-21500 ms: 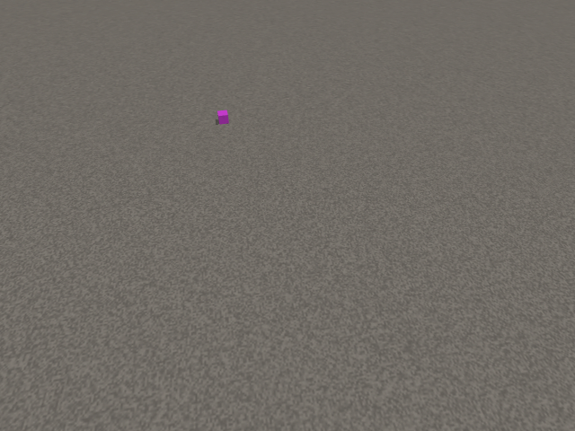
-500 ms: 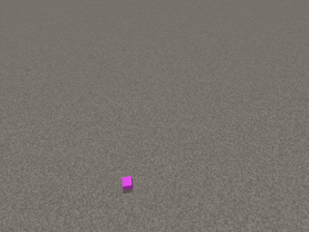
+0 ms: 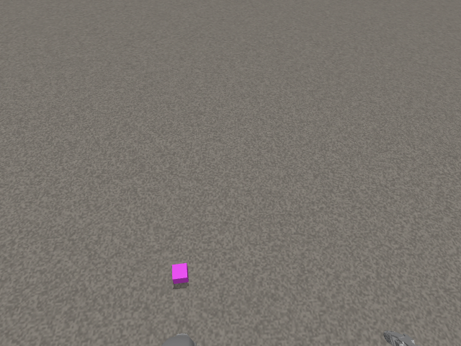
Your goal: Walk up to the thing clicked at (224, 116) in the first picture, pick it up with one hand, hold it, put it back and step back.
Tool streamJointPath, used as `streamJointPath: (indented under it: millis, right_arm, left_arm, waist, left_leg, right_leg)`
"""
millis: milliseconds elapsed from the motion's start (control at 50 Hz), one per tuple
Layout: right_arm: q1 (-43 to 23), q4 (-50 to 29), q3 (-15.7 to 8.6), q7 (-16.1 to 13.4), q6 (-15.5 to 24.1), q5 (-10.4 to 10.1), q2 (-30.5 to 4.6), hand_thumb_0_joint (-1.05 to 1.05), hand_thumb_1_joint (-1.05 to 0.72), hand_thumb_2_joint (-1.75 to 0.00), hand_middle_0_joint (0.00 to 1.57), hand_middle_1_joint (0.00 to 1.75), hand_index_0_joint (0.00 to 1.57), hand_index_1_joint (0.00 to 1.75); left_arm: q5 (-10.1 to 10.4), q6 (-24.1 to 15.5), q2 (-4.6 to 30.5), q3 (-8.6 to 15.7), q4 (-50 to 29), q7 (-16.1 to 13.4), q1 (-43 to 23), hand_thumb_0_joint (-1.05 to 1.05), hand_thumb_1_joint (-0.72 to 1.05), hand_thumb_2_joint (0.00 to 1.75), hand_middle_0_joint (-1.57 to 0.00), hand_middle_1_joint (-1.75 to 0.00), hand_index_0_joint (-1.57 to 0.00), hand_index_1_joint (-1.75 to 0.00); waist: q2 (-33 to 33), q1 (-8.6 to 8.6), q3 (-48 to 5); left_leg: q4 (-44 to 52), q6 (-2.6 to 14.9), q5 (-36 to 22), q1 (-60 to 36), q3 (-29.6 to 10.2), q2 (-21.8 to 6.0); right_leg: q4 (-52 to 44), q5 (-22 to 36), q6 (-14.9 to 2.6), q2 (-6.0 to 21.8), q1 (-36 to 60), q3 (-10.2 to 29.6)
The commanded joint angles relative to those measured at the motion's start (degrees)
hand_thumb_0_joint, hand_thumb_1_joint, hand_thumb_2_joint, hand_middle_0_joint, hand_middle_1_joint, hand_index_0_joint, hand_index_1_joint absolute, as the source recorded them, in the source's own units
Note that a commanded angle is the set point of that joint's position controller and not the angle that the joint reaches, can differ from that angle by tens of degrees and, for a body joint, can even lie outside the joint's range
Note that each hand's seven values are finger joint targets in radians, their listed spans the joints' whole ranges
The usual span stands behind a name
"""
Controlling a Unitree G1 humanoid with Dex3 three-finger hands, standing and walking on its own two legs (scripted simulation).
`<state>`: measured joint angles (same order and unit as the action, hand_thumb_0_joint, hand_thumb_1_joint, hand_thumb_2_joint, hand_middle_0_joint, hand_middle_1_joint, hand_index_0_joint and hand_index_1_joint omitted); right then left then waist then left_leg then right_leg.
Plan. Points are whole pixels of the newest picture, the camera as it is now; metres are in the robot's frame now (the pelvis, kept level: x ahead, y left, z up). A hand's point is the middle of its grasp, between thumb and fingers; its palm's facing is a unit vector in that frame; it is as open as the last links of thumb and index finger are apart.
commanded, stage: walk up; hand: left
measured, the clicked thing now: (180, 273) +0.48 +0.20 -0.72
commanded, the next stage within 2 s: none
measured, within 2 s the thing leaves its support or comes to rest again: neither
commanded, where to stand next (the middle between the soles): +0.09 -0.05 m, yaw +3 degrees
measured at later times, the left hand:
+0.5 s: hand out of the picture +0.10 +0.26 -0.13, palm faces -0.01 -0.94 -0.33, open 7.4 cm
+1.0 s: hand out of the picture +0.06 +0.26 -0.13, palm faces +0.01 -0.94 -0.33, open 7.4 cm
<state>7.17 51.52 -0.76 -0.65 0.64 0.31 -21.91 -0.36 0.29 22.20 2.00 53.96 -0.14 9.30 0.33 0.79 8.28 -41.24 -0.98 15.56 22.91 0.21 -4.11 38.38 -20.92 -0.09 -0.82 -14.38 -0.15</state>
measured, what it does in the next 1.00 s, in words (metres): stands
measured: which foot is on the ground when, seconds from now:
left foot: down 0.00-1.00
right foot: down 0.00-1.00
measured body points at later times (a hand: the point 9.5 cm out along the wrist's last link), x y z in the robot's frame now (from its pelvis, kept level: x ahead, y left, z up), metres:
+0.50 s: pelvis +0.00 +0.01 +0.03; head +0.01 +0.02 +0.48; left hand +0.10 +0.31 -0.10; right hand +0.09 -0.29 -0.10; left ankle +0.07 +0.13 -0.72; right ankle -0.01 -0.13 -0.72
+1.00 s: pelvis +0.01 +0.01 +0.03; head +0.03 +0.01 +0.48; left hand +0.06 +0.31 -0.11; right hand +0.11 -0.29 -0.10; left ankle +0.07 +0.13 -0.72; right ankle -0.01 -0.13 -0.72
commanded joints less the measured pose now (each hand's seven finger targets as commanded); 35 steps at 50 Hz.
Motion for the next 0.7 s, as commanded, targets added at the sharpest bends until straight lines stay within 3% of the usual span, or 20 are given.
streamJointPath:
  millis: [0,20,60,80,160,260,420,500,680]
  right_arm:
    - [0.4,-0.8,-3.5,-0.1,0.3,-0.7,-11.3,0.00,-0.90,-0.90,0.20,0.30,0.20,0.30]
    - [-1.5,-0.4,-3.6,0.2,0.5,-0.6,-12.0,0.00,-0.90,-0.90,0.20,0.30,0.20,0.30]
    - [-2.9,0.7,-2.9,0.7,1.1,-0.4,-11.8,0.00,-0.90,-0.90,0.20,0.30,0.20,0.30]
    - [-3.8,1.3,-2.6,0.9,1.3,-0.6,-11.6,0.00,-0.90,-0.90,0.20,0.30,0.20,0.30]
    - [-4.4,4.3,-2.0,0.9,1.4,-0.8,-11.1,0.00,-0.90,-0.90,0.20,0.30,0.20,0.30]
    - [-6.1,7.2,-1.5,1.0,1.3,-0.6,-11.1,0.00,-0.90,-0.90,0.20,0.30,0.20,0.30]
    - [-7.0,10.4,-1.2,0.8,1.7,-0.4,-10.7,0.00,-0.90,-0.90,0.20,0.30,0.20,0.30]
    - [-7.3,10.9,-1.4,0.8,1.5,-0.1,-11.1,0.00,-0.90,-0.90,0.20,0.30,0.20,0.30]
    - [-6.5,11.3,-1.6,0.8,1.6,0.0,-10.8,0.00,-0.90,-0.90,0.20,0.30,0.20,0.30]
  left_arm:
    - [-0.4,-1.7,14.9,2.4,-3.1,0.0,-4.5,0.00,0.90,0.90,-0.20,-0.30,-0.20,-0.30]
    - [0.0,-1.8,13.4,1.8,-2.3,0.0,-3.9,0.00,0.90,0.90,-0.20,-0.30,-0.20,-0.30]
    - [0.0,-1.9,12.2,1.4,-0.7,0.0,-2.9,0.00,0.90,0.90,-0.20,-0.30,-0.20,-0.30]
    - [0.0,-2.0,11.7,1.3,0.5,0.0,-2.1,0.00,0.90,0.90,-0.20,-0.30,-0.20,-0.30]
    - [0.3,-2.1,11.9,1.2,2.0,0.0,-4.1,0.00,0.90,0.90,-0.20,-0.30,-0.20,-0.30]
    - [0.7,-1.6,11.0,0.7,4.2,0.2,-5.8,0.00,0.90,0.90,-0.20,-0.30,-0.20,-0.30]
    - [0.7,-1.3,10.4,0.8,7.1,0.4,-5.6,0.00,0.90,0.90,-0.20,-0.30,-0.20,-0.30]
    - [0.6,-1.0,10.1,0.6,8.1,0.5,-5.7,0.00,0.90,0.90,-0.20,-0.30,-0.20,-0.30]
    - [0.3,-1.2,9.8,0.8,9.1,0.6,-5.3,0.00,0.90,0.90,-0.20,-0.30,-0.20,-0.30]
  waist:
    - [-2.8,-3.16,-7.8]
    - [-0.3,-2.45,-7.5]
    - [-2.0,-1.40,-9.6]
    - [-2.6,-0.76,-10.6]
    - [-3.2,-1.12,-10.1]
    - [-2.0,-0.78,-7.9]
    - [0.2,-0.19,-10.1]
    - [2.2,-0.47,-8.2]
    - [2.0,-0.81,-9.7]
  left_leg:
    - [5.8,2.15,3.8,-13.5,-2.8,0.5]
    - [9.0,2.83,-0.5,-13.5,-4.1,-1.0]
    - [12.4,4.42,-5.7,-13.3,-6.9,-3.7]
    - [12.4,4.59,-7.4,-13.3,-6.6,-4.0]
    - [14.5,3.02,-12.4,-15.0,-4.3,-2.5]
    - [19.8,2.29,-8.2,-15.4,-5.4,-3.2]
    - [24.3,1.95,-9.3,-15.0,-6.1,-4.3]
    - [27.8,1.88,0.0,-12.2,-7.6,-4.6]
    - [27.4,1.82,-2.4,-13.1,-7.6,-4.4]
  right_leg:
    - [-13.4,8.3,-8.08,14.0,-10.6,15.2]
    - [-13.5,7.0,-5.59,11.3,-9.8,11.5]
    - [-13.5,6.0,-3.15,8.0,-5.5,8.1]
    - [-14.0,6.9,-2.96,7.8,-2.8,7.4]
    - [-16.4,12.1,-2.70,8.7,-0.2,7.5]
    - [-20.8,6.7,-1.88,8.3,0.1,6.9]
    - [-22.3,10.8,-1.44,7.7,6.5,4.7]
    - [-22.6,7.8,-1.35,7.2,6.2,4.2]
    - [-23.3,9.3,-1.18,7.4,6.7,4.1]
